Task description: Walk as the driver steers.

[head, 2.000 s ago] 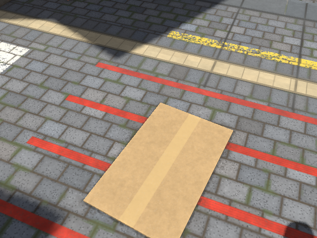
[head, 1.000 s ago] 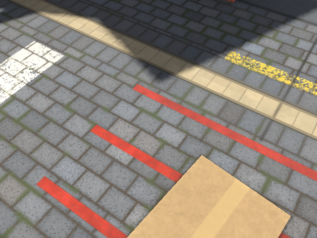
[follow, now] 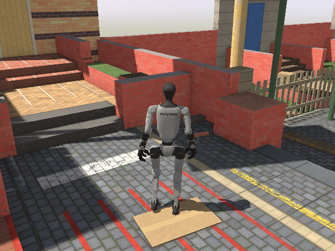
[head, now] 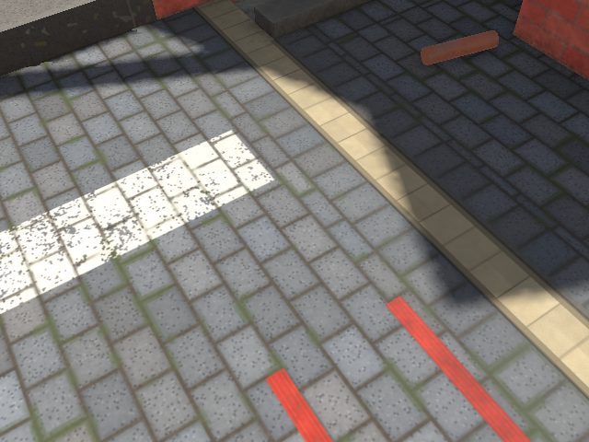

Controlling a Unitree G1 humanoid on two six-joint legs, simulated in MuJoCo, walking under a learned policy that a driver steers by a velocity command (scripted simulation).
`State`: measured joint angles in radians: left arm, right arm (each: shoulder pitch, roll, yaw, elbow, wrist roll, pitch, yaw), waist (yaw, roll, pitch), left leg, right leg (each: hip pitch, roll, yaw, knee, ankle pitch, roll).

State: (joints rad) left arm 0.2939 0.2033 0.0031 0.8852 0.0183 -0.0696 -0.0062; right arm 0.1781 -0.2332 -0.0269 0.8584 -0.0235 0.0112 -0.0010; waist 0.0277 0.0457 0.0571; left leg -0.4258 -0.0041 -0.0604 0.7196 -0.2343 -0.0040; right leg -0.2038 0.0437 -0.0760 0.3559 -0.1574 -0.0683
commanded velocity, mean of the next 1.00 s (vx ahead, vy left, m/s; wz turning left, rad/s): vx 0.21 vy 0.00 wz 0.02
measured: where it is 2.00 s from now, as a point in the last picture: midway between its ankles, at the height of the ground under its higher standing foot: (332, 313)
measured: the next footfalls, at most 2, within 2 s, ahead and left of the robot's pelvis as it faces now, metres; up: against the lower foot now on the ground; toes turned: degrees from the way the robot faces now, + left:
left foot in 0.08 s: +0.08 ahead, +0.12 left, +0.00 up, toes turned -2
left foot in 1.16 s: +0.43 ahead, +0.09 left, -0.01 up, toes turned +2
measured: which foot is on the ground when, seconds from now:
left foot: up 0.00-0.06, down 0.08-0.70, up 0.72-1.00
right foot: down 0.00-1.00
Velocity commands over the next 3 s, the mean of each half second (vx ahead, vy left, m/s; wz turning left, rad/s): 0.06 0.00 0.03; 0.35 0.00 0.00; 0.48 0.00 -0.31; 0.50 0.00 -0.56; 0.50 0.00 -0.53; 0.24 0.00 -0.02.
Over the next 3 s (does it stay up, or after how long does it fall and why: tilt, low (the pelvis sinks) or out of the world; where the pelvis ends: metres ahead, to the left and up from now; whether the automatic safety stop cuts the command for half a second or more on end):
stays up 1.06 -0.29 -0.02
